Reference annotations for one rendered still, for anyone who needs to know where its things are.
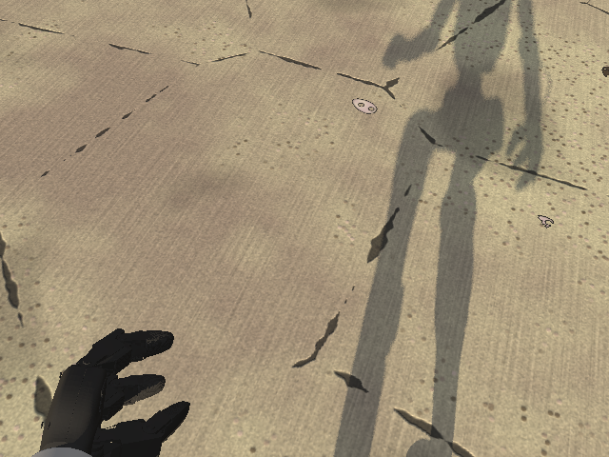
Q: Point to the left robot hand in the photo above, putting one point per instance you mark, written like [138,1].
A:
[90,392]

